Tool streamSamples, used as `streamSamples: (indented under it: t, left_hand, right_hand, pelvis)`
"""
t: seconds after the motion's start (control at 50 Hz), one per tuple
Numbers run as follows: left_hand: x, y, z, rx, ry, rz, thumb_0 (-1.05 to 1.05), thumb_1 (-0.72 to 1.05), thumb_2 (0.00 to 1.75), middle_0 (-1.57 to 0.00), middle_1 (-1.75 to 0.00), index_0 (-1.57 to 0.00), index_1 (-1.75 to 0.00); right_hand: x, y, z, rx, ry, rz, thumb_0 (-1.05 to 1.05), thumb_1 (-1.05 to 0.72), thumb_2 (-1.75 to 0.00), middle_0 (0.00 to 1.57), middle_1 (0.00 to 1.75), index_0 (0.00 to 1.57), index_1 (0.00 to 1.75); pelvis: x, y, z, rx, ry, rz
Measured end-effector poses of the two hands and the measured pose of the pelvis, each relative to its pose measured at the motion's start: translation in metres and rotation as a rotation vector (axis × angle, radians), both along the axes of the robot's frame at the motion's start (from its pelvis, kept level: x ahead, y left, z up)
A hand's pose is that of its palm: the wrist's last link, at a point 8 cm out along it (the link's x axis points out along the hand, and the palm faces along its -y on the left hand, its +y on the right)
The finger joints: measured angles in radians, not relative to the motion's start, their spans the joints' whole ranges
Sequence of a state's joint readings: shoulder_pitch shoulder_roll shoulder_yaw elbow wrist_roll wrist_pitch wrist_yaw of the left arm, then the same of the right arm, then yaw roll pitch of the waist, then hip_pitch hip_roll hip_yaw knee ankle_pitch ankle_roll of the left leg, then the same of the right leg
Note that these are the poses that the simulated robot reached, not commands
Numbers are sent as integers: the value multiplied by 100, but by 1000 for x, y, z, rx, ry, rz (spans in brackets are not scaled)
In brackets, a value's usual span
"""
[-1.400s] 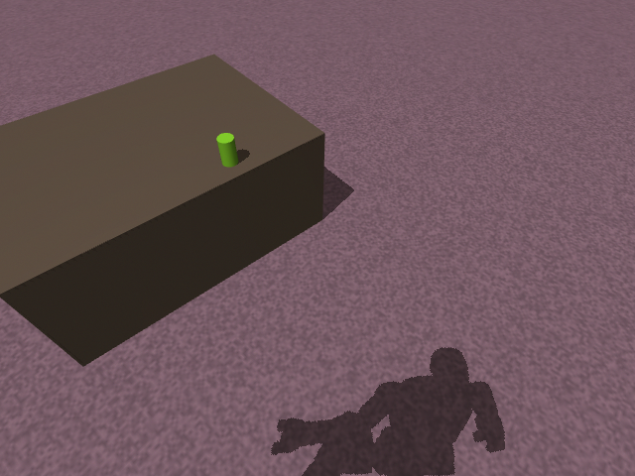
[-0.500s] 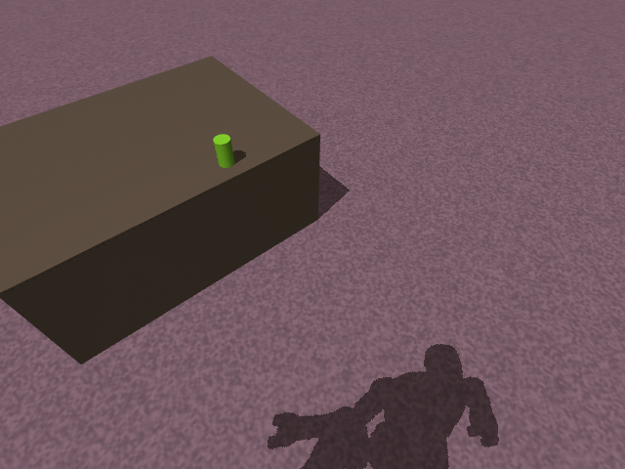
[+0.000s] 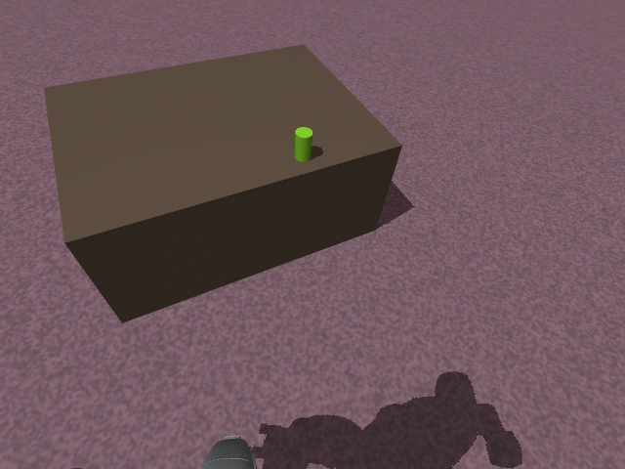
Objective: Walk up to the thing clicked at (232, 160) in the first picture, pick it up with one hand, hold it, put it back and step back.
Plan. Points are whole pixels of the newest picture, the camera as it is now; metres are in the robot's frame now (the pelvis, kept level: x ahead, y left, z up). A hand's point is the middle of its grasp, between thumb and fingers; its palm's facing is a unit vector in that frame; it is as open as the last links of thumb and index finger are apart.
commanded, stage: walk up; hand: right
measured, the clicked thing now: (303, 144) +1.02 +0.05 -0.27
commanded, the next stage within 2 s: none
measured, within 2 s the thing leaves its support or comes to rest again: neither
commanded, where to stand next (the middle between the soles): +0.61 +0.01 m, yaw +27 degrees
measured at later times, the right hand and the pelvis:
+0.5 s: hand (464, 365) +0.31 -0.25 -0.16, palm faces -0.26 +0.89 -0.38, open 7.4 cm; pelvis +0.22 +0.01 -0.02, yaw +14 degrees
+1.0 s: hand (410, 214) +0.62 -0.19 -0.12, palm faces -0.38 +0.80 -0.46, open 7.4 cm; pelvis +0.40 +0.01 -0.02, yaw +23 degrees
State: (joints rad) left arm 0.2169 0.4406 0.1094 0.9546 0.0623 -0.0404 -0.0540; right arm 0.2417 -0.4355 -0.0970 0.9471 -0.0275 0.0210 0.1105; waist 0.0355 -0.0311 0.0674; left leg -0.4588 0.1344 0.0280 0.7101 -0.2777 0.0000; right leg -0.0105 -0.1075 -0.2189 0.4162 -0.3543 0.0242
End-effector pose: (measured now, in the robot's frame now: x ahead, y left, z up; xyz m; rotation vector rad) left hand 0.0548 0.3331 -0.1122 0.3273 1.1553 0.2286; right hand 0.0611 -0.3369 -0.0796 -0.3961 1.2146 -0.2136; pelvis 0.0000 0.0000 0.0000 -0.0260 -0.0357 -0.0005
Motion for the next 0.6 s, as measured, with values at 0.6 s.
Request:
streamSamples:
  t: [0.6]
  left_hand:
    - [168,-12,27,52,-93,278,1,90,89,-20,-30,-20,-30]
  right_hand:
    - [343,43,-34,42,-84,345,1,-90,-90,20,30,20,30]
  pelvis:
    - [259,-5,-8,53,0,284]
